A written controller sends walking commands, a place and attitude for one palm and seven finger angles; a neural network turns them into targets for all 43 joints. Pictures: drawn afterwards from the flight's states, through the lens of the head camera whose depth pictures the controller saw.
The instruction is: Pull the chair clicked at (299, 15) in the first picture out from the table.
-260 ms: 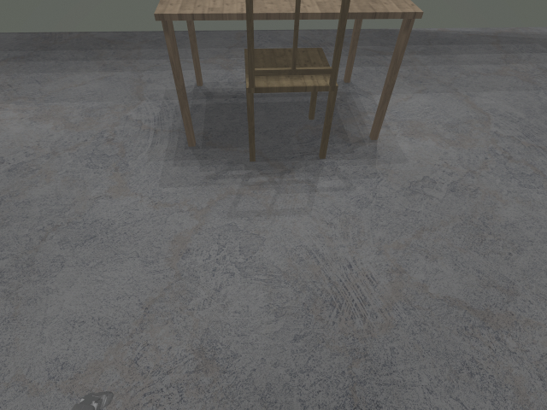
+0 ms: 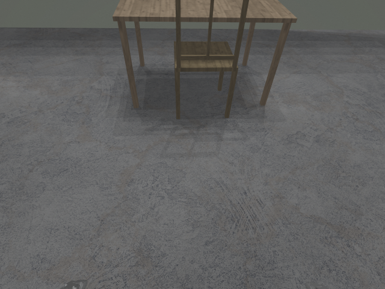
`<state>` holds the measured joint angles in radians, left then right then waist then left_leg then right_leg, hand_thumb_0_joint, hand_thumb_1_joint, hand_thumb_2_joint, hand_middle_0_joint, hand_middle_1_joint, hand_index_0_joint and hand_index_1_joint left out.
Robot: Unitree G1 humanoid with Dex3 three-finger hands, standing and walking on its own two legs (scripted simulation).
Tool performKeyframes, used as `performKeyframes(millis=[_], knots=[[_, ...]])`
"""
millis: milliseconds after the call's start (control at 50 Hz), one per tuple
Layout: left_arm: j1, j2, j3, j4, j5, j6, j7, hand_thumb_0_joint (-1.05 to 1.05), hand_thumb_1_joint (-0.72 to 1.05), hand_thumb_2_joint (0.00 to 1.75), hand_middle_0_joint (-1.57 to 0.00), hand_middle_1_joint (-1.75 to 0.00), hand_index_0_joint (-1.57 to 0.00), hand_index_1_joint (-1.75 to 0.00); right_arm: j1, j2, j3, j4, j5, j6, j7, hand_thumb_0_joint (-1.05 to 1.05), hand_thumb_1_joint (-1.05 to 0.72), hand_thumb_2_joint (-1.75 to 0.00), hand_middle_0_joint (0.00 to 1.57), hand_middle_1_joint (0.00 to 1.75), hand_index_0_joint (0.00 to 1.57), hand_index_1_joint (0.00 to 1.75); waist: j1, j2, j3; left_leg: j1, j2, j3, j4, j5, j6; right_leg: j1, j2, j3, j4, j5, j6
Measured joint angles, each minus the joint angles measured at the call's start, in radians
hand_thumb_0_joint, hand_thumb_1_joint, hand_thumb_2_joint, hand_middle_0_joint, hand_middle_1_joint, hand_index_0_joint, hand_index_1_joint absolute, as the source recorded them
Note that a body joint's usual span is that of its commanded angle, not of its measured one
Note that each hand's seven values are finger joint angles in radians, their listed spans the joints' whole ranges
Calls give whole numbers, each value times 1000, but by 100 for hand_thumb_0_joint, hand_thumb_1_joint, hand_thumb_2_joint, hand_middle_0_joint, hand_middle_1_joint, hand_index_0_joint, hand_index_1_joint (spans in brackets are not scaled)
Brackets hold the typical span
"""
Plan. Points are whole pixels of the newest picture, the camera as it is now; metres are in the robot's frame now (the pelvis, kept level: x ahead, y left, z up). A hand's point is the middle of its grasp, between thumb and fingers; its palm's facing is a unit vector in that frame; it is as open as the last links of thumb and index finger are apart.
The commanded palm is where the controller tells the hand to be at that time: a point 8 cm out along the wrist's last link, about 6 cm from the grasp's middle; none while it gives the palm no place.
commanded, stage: stand and wait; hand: left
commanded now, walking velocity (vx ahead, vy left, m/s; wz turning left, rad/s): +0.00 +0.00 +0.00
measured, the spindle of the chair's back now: (210, 26) +1.53 -0.02 -0.05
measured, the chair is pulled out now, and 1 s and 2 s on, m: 0.00 0.00 0.00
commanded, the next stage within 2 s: look at it before walking up in 0.68 s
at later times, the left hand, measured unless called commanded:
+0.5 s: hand out of the picture +0.05 +0.25 -0.15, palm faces -0.01 -0.94 -0.33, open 7.4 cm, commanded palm none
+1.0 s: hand out of the picture +0.05 +0.24 -0.15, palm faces -0.02 -0.95 -0.32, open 7.3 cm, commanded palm none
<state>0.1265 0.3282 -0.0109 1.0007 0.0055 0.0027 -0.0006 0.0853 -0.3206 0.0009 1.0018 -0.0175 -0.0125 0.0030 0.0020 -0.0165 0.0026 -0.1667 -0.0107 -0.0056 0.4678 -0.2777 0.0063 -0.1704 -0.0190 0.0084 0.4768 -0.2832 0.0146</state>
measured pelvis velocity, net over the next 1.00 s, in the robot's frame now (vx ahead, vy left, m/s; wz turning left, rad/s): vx -0.02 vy -0.01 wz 0.00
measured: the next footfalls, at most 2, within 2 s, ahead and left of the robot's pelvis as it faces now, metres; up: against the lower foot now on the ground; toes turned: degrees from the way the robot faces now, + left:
right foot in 1.80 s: +0.11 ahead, -0.15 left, +0.00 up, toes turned -15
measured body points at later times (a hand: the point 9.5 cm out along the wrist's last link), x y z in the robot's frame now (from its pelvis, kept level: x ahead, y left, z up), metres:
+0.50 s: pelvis -0.02 +0.00 +0.01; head -0.02 +0.00 +0.45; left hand +0.05 +0.29 -0.13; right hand +0.05 -0.30 -0.13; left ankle -0.02 +0.12 -0.74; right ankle -0.02 -0.13 -0.74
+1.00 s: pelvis -0.02 -0.01 +0.01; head -0.01 +0.00 +0.46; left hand +0.05 +0.29 -0.13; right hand +0.06 -0.30 -0.12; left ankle -0.02 +0.12 -0.74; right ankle -0.02 -0.13 -0.74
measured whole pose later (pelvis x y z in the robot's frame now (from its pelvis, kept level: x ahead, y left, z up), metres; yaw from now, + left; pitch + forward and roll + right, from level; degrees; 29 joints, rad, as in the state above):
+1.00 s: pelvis -0.02 -0.01 +0.01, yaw +0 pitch -2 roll +0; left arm 0.14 0.34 -0.01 1.09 0.01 0.00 0.00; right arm 0.12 -0.33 0.00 1.11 -0.01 -0.01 0.01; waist 0.00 -0.01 0.03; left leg -0.15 0.00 -0.01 0.38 -0.20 0.00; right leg -0.16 -0.01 0.00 0.39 -0.21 0.01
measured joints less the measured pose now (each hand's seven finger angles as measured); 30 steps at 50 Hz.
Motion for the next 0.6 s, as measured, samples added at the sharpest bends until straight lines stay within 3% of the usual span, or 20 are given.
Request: performKeyframes(millis=[600], knots=[[20,14,6,84,0,-2,-4,0,91,90,-20,-30,-20,-30,48,-13,-1,111,7,6,6,1,-90,-89,20,30,21,30,-4,6,29,8,5,-9,-73,75,-6,13,4,-9,-78,75,-4]])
